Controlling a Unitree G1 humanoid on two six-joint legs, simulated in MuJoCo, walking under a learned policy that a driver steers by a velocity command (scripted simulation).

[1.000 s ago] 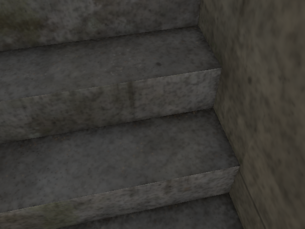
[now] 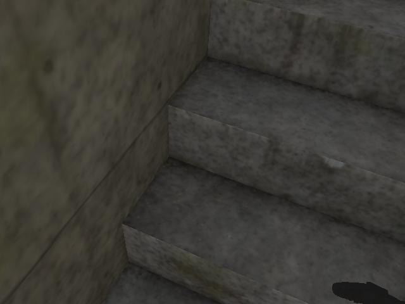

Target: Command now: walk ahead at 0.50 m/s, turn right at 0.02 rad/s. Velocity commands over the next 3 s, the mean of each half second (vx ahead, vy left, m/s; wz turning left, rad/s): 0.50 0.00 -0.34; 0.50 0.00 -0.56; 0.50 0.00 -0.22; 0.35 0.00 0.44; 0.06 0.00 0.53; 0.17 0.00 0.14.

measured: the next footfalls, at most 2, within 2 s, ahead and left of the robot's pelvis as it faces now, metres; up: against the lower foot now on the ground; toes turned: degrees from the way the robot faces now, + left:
left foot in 0.22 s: +0.14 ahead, +0.26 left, +0.00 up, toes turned +1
right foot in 0.54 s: +0.31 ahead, -0.07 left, +0.19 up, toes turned -9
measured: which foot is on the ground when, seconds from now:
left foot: up 0.00-0.20, down 0.22-0.48, up 0.50-0.80, down 0.82-1.00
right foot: down 0.00-0.18, up 0.20-0.52, down 0.54-0.82, up 0.84-1.00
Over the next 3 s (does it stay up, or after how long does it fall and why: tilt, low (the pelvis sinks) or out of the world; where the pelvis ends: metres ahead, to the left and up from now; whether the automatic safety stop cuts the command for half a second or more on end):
stays up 0.40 -0.17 0.37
